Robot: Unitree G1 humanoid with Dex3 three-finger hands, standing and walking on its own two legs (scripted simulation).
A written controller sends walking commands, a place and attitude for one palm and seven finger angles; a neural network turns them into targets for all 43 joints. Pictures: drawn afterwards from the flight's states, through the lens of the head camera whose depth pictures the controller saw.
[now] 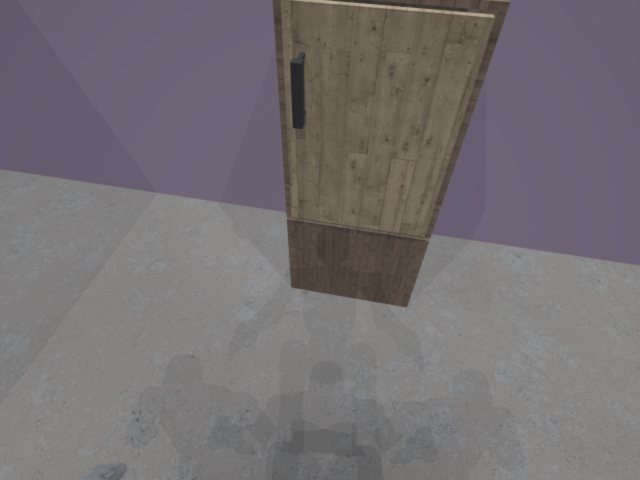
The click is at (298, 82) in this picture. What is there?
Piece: cupboard door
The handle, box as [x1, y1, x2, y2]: [290, 52, 305, 128]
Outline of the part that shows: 304,52 300,52 296,58 293,58 290,62 292,122 293,127 302,128 305,110 303,109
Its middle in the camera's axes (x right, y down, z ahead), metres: -0.05 -0.33 +0.85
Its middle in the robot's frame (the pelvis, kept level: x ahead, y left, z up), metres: +0.86 +0.10 +0.07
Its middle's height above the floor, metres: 0.84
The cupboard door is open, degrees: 0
